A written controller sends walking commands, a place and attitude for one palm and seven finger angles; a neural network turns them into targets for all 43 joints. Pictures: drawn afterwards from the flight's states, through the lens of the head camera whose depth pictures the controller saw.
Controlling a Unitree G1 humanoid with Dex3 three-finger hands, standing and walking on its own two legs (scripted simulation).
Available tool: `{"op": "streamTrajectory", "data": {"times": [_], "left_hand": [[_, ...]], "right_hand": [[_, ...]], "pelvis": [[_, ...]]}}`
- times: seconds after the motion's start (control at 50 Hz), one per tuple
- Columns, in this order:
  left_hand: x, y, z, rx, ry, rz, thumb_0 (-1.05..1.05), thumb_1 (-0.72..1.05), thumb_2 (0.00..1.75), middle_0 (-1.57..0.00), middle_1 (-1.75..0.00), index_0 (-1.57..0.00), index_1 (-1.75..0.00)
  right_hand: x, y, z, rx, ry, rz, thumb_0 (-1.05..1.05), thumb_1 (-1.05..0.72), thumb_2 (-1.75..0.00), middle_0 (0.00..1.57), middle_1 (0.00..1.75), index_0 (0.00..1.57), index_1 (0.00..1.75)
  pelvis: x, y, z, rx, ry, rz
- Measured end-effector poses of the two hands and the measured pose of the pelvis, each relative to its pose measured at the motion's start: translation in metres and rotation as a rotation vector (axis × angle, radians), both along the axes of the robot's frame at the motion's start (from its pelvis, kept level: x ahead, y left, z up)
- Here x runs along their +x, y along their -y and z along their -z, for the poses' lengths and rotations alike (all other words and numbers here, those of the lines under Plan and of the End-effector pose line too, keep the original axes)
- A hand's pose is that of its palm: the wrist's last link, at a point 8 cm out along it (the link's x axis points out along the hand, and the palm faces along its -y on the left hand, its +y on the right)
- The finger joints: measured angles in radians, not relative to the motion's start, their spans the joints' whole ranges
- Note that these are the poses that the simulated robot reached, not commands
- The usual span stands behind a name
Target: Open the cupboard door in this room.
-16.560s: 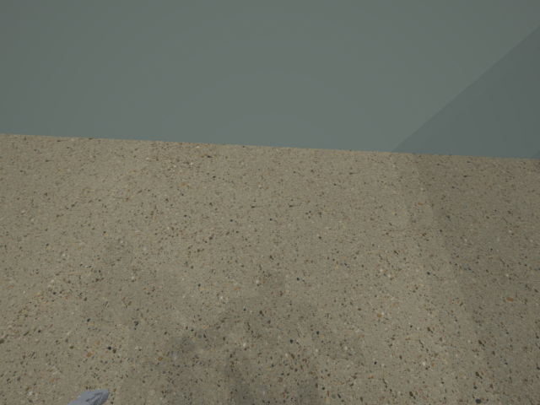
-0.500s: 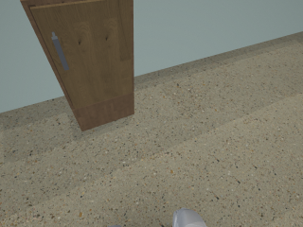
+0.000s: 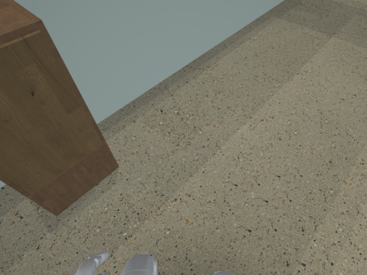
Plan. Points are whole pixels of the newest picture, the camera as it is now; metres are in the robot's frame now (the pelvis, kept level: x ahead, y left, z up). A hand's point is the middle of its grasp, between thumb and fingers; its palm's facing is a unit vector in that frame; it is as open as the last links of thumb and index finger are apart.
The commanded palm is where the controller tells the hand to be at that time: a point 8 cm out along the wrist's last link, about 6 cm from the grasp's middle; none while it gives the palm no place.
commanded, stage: turn to face it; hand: left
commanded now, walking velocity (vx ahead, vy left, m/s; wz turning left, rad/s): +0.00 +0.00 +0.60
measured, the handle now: out of the picture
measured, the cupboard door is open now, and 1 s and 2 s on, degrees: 0 0 0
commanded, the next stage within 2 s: take the last steps up to it in 1.40 s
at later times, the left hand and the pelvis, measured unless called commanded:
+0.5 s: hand out of the picture +0.03 +0.25 -0.16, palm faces +0.22 -0.94 -0.27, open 7.4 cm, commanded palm none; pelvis +0.01 +0.02 +0.01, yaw +12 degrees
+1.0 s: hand out of the picture -0.08 +0.17 -0.15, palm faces +0.51 -0.82 -0.26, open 7.4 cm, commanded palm none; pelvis -0.04 -0.04 +0.01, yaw +32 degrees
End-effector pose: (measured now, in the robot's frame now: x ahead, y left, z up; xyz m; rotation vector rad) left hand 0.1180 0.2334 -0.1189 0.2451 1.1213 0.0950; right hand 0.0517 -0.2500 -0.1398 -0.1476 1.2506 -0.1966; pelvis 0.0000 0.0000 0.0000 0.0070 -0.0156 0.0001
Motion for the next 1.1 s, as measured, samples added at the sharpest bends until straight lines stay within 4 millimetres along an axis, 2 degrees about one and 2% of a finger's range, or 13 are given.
{"op": "streamTrajectory", "data": {"times": [0.06, 0.12, 0.2, 0.26, 0.38, 0.46, 0.54, 0.64, 0.72, 0.82, 0.94, 1.04, 1.1], "left_hand": [[-0.009, -0.004, 0.003, -0.014, -0.019, -0.017, 0.0, 0.91, 0.9, -0.2, -0.3, -0.2, -0.3], [-0.018, -0.013, 0.009, -0.037, -0.02, -0.055, 0.0, 0.91, 0.9, -0.2, -0.3, -0.2, -0.3], [-0.034, -0.031, 0.026, -0.071, -0.027, -0.143, 0.0, 0.91, 0.9, -0.2, -0.3, -0.2, -0.3], [-0.054, -0.043, 0.027, -0.068, -0.076, -0.196, 0.0, 0.91, 0.9, -0.2, -0.3, -0.2, -0.3], [-0.09, -0.06, 0.014, -0.033, -0.152, -0.269, 0.0, 0.91, 0.9, -0.2, -0.3, -0.2, -0.3], [-0.101, -0.064, 0.007, 0.004, -0.156, -0.303, 0.0, 0.91, 0.9, -0.2, -0.3, -0.2, -0.3], [-0.1, -0.058, 0.0, 0.035, -0.112, -0.329, 0.0, 0.91, 0.9, -0.2, -0.3, -0.19, -0.3], [-0.1, -0.035, -0.008, 0.075, -0.009, -0.362, 0.0, 0.91, 0.9, -0.2, -0.3, -0.2, -0.3], [-0.121, -0.011, -0.02, 0.079, 0.012, -0.412, 0.0, 0.91, 0.9, -0.2, -0.3, -0.2, -0.3], [-0.149, 0.011, -0.022, 0.06, -0.01, -0.471, 0.0, 0.91, 0.9, -0.2, -0.3, -0.2, -0.3], [-0.194, 0.026, -0.012, 0.017, -0.041, -0.57, 0.0, 0.91, 0.9, -0.2, -0.3, -0.2, -0.3], [-0.255, 0.028, 0.005, -0.018, -0.119, -0.675, 0.0, 0.91, 0.9, -0.2, -0.3, -0.2, -0.3], [-0.295, 0.023, 0.022, -0.035, -0.175, -0.741, 0.0, 0.91, 0.9, -0.2, -0.3, -0.2, -0.3]], "right_hand": [[0.024, -0.009, -0.007, -0.004, 0.057, -0.023, 0.0, -0.91, -0.9, 0.2, 0.3, 0.2, 0.3], [0.038, -0.022, -0.011, -0.009, 0.071, -0.055, 0.0, -0.91, -0.9, 0.2, 0.3, 0.2, 0.3], [0.044, -0.045, -0.011, -0.02, 0.045, -0.115, 0.0, -0.91, -0.9, 0.2, 0.3, 0.2, 0.3], [0.043, -0.06, -0.015, -0.014, 0.014, -0.148, 0.0, -0.91, -0.9, 0.2, 0.3, 0.2, 0.3], [0.039, -0.059, -0.022, -0.021, -0.031, -0.181, 0.0, -0.92, -0.9, 0.21, 0.3, 0.2, 0.3], [0.037, -0.048, -0.02, -0.021, -0.05, -0.202, 0.0, -0.92, -0.9, 0.21, 0.3, 0.2, 0.3], [0.035, -0.028, -0.012, -0.018, -0.069, -0.23, 0.0, -0.91, -0.9, 0.21, 0.3, 0.2, 0.3], [0.043, 0.003, 0.006, -0.002, -0.071, -0.274, 0.0, -0.91, -0.9, 0.21, 0.3, 0.2, 0.3], [0.062, 0.016, 0.004, 0.0, -0.059, -0.331, 0.0, -0.91, -0.9, 0.2, 0.3, 0.2, 0.3], [0.085, 0.018, -0.004, 0.005, -0.02, -0.407, 0.0, -0.91, -0.9, 0.2, 0.3, 0.2, 0.3], [0.107, -0.004, -0.009, -0.01, -0.028, -0.532, 0.0, -0.91, -0.9, 0.2, 0.3, 0.2, 0.3], [0.128, -0.047, -0.015, -0.024, 0.026, -0.653, 0.0, -0.91, -0.9, 0.2, 0.3, 0.2, 0.3], [0.137, -0.076, -0.015, -0.03, 0.092, -0.717, 0.0, -0.91, -0.9, 0.2, 0.3, 0.2, 0.3]], "pelvis": [[0.005, -0.007, -0.002, -0.01, -0.002, -0.003], [0.012, -0.016, -0.001, -0.027, 0.002, -0.026], [0.02, -0.03, 0.005, -0.041, 0.007, -0.076], [0.021, -0.035, 0.0, -0.035, 0.003, -0.097], [0.016, -0.038, -0.011, -0.04, -0.021, -0.149], [0.01, -0.03, -0.011, -0.036, -0.029, -0.19], [0.002, -0.015, -0.009, -0.028, -0.031, -0.242], [-0.006, 0.014, 0.002, -0.005, -0.029, -0.312], [-0.012, 0.027, -0.004, 0.011, -0.005, -0.372], [-0.017, 0.038, -0.01, 0.033, -0.002, -0.446], [-0.028, 0.04, -0.01, 0.035, -0.021, -0.53], [-0.043, 0.03, -0.004, 0.013, -0.035, -0.594], [-0.053, 0.02, 0.006, -0.008, -0.039, -0.626]]}}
